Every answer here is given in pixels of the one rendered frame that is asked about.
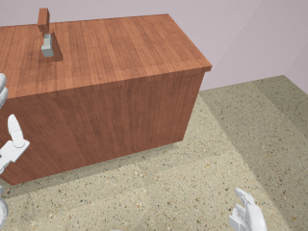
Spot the tap lever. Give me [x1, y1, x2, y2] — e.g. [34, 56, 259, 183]
[41, 34, 54, 57]

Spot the right robot hand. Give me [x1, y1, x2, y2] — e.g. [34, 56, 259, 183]
[229, 188, 268, 231]

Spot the left robot hand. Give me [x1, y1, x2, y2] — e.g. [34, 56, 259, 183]
[0, 73, 30, 174]

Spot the counter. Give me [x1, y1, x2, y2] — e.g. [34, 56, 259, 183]
[0, 8, 212, 186]

